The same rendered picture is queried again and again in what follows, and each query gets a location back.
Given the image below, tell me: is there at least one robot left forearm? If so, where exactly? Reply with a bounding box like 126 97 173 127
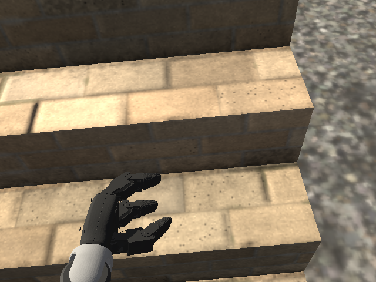
60 244 113 282

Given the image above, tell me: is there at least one left robot hand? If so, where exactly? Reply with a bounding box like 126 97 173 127
79 172 172 256

